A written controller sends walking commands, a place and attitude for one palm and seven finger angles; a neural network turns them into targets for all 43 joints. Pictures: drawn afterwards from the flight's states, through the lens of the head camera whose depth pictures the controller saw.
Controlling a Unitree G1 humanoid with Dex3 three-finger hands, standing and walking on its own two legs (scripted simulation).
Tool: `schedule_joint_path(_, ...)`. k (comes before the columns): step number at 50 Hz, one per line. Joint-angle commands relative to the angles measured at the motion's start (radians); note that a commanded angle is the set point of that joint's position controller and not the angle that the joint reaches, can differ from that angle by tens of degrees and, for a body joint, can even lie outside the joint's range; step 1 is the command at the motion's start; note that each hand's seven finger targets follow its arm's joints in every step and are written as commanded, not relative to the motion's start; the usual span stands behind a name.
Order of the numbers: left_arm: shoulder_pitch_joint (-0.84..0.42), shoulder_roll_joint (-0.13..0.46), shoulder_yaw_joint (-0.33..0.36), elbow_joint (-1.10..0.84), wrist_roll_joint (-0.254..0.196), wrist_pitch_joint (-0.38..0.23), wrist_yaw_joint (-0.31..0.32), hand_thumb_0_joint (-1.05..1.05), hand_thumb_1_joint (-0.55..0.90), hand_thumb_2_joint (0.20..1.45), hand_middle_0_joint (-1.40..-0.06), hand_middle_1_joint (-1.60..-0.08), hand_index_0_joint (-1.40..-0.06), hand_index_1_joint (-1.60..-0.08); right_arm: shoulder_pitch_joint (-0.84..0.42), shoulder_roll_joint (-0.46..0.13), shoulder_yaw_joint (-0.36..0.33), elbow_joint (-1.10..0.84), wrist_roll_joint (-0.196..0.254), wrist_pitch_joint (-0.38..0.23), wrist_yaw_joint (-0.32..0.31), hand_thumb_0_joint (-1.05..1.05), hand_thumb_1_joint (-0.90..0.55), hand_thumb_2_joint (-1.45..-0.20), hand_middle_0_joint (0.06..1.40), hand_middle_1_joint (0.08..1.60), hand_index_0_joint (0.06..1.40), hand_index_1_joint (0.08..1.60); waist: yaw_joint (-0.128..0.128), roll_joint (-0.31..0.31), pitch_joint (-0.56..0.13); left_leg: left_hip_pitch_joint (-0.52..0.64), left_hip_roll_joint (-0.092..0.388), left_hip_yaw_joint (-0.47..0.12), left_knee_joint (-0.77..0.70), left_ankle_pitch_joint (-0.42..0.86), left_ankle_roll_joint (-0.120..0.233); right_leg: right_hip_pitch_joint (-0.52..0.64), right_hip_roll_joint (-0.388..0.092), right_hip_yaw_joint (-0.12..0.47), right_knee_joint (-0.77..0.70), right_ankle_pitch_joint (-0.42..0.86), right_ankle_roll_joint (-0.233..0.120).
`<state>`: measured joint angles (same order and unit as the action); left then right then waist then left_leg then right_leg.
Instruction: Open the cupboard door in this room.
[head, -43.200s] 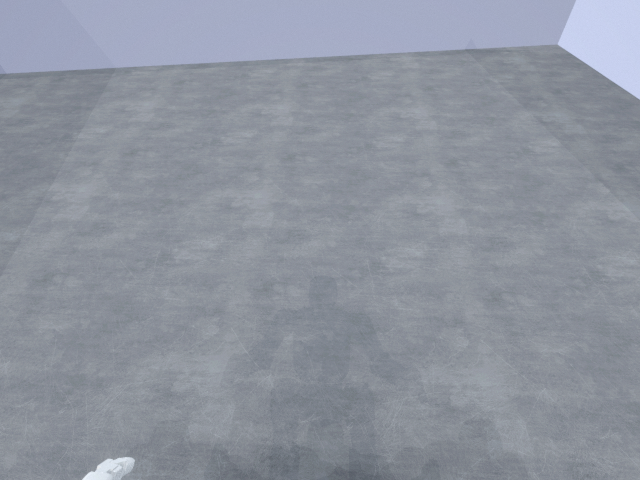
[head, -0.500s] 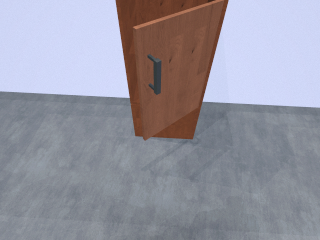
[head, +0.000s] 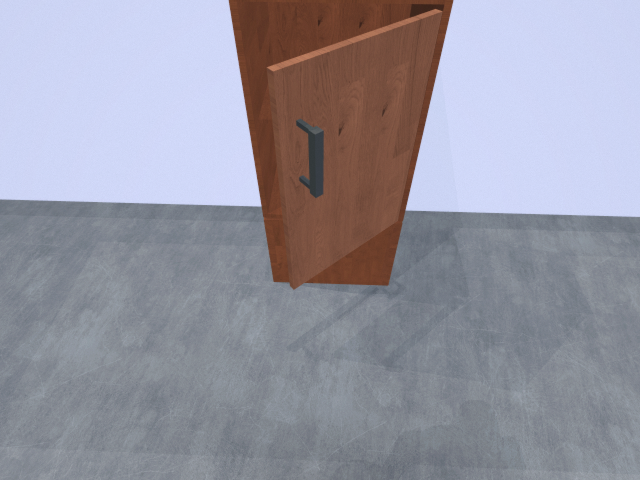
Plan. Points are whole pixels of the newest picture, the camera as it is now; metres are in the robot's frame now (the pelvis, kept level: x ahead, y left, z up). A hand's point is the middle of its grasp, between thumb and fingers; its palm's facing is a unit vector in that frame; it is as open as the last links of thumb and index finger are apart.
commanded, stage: let the arm hang, fingers relaxed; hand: left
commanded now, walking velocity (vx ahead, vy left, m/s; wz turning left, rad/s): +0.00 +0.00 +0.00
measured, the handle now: (309, 159) +0.64 +0.06 +0.03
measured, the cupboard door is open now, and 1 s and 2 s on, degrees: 42 42 42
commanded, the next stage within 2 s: look to check the result in 0.10 s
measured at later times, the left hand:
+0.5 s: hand out of the picture +0.03 +0.20 -0.17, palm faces +0.03 -0.97 -0.25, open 7.4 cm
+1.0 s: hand out of the picture +0.08 +0.21 -0.17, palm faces +0.00 -0.96 -0.28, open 7.4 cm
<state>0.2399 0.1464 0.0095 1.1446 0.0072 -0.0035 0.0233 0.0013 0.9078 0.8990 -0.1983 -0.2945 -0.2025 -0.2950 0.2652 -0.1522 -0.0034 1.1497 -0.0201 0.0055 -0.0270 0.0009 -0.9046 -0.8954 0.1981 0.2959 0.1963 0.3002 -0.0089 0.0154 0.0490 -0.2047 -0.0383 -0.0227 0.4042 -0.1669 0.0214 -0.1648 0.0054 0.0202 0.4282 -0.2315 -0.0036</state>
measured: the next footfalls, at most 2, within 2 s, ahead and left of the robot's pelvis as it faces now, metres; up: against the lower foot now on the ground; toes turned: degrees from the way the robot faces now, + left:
left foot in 1.86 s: +0.14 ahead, +0.08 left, +0.00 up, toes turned -33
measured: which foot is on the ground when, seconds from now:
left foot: down 0.00-1.00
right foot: down 0.00-1.00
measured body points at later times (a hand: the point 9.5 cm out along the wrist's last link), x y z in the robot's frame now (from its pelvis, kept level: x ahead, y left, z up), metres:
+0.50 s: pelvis +0.01 +0.00 +0.00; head +0.03 -0.01 +0.45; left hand +0.03 +0.25 -0.15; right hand +0.04 -0.24 -0.16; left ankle +0.03 +0.10 -0.74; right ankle +0.00 -0.12 -0.74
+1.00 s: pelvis +0.02 -0.01 +0.00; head +0.04 -0.01 +0.45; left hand +0.08 +0.26 -0.14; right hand +0.08 -0.27 -0.15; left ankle +0.03 +0.10 -0.74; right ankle +0.00 -0.12 -0.74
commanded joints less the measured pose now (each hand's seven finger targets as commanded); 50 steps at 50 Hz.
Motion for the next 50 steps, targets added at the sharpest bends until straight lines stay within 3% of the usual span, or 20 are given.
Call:
schedule_joint_path(1, 0.054, 0.135, 0.022, -0.025, 0.003, -0.011, 0.01, 0.0, 0.9, 0.9, -0.2, -0.3, -0.2, -0.3, 0.037, -0.104, -0.018, -0.034, 0.001, -0.015, -0.006, 0.0, -0.9, -0.9, 0.2, 0.3, 0.2, 0.3, 0.002, 0.001, 0.019, 0.003, 0.11, -0.091, -0.086, -0.003, 0.009, -0.046, -0.092, 0.073, -0.104, 0.002, -0.038)
schedule_joint_path(9, 0.046, 0.14, 0.025, -0.024, 0.003, -0.012, 0.009, 0.0, 0.9, 0.9, -0.2, -0.3, -0.2, -0.3, 0.028, -0.121, -0.02, -0.035, 0.001, -0.017, -0.008, 0.0, -0.9, -0.9, 0.2, 0.3, 0.2, 0.3, 0.001, 0.014, 0.025, 0.001, 0.113, -0.098, -0.091, -0.004, 0.011, -0.038, -0.09, 0.073, -0.106, 0.012, -0.04)
schedule_joint_path(17, 0.022, 0.164, 0.028, -0.028, 0.003, -0.018, 0.007, 0.0, 0.9, 0.9, -0.2, -0.3, -0.2, -0.3, 0.001, -0.151, -0.025, -0.042, 0.002, -0.02, -0.008, 0.0, -0.9, -0.9, 0.2, 0.3, 0.2, 0.3, -0.001, -0.021, 0.005, 0.032, 0.118, -0.096, -0.082, 0.047, 0.013, -0.027, -0.095, 0.073, -0.111, 0.045, -0.04)
schedule_joint_path(30, -0.027, 0.227, 0.035, -0.041, 0.004, -0.023, 0.003, 0.0, 0.9, 0.9, -0.2, -0.3, -0.2, -0.3, -0.066, -0.219, -0.032, -0.054, 0.004, -0.024, -0.004, 0.0, -0.9, -0.9, 0.2, 0.3, 0.2, 0.3, 0.004, -0.023, -0.006, 0.059, 0.125, -0.104, -0.094, 0.079, 0.013, -0.006, -0.099, 0.077, -0.126, 0.075, -0.041)
schedule_joint_path(42, -0.08, 0.279, 0.039, -0.052, 0.002, -0.031, 0.0, 0.0, 0.9, 0.9, -0.2, -0.3, -0.2, -0.3, -0.118, -0.266, -0.033, -0.062, 0.002, -0.031, -0.001, 0.0, -0.9, -0.9, 0.2, 0.3, 0.2, 0.3, 0.004, -0.018, -0.058, 0.099, 0.133, -0.096, -0.093, 0.176, 0.008, 0.047, -0.112, 0.08, -0.129, 0.195, -0.041)
schedule_joint_path(43, -0.082, 0.278, 0.04, -0.054, 0.002, -0.028, 0.0, 0.0, 0.9, 0.9, -0.2, -0.3, -0.2, -0.3, -0.121, -0.268, -0.034, -0.063, 0.002, -0.029, -0.002, 0.0, -0.9, -0.9, 0.2, 0.3, 0.2, 0.3, 0.003, -0.012, -0.05, 0.107, 0.135, -0.088, -0.087, 0.175, 0.006, 0.031, -0.11, 0.089, -0.124, 0.203, -0.041)
schedule_joint_path(45, -0.057, 0.215, 0.035, -0.055, 0.002, -0.01, 0.003, 0.0, 0.9, 0.9, -0.2, -0.3, -0.2, -0.3, -0.081, -0.193, -0.024, -0.06, 0.001, -0.016, -0.006, 0.0, -0.9, -0.9, 0.2, 0.3, 0.2, 0.3, 0.0, -0.027, -0.039, 0.101, 0.141, -0.057, -0.05, 0.165, -0.005, 0.002, -0.107, 0.1, -0.098, 0.235, -0.035)
schedule_joint_path(50, -0.051, 0.239, 0.058, -0.109, 0.008, 0.021, -0.006, 0.0, 0.9, 0.9, -0.2, -0.3, -0.2, -0.3, -0.068, -0.225, -0.05, -0.11, 0.001, 0.005, -0.015, 0.0, -0.9, -0.9, 0.2, 0.3, 0.2, 0.3, -0.001, -0.027, -0.026, 0.084, 0.167, -0.021, 0.001, 0.075, -0.001, -0.076, -0.09, 0.139, -0.02, 0.229, -0.04)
